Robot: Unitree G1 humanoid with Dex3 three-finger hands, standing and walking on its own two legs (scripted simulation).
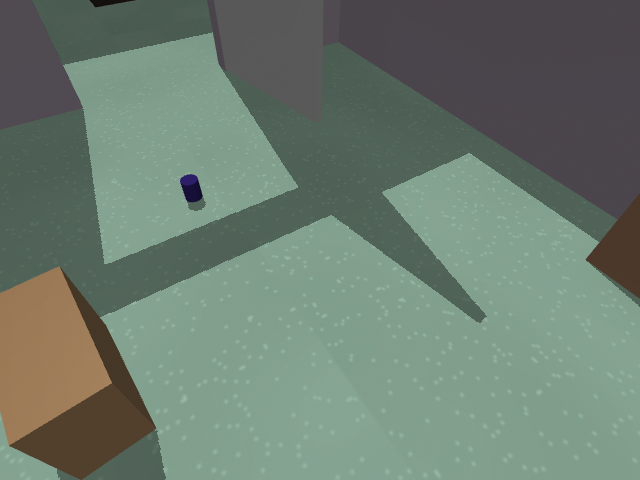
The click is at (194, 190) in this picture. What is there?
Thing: squat round
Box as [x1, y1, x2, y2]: [180, 174, 202, 201]
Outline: 185,175 180,179 185,197 188,201 196,201 202,195 197,178 195,175 192,174
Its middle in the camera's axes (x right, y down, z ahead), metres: -0.59 -0.24 +1.81
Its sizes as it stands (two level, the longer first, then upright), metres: 0.077 0.077 0.102
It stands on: the floor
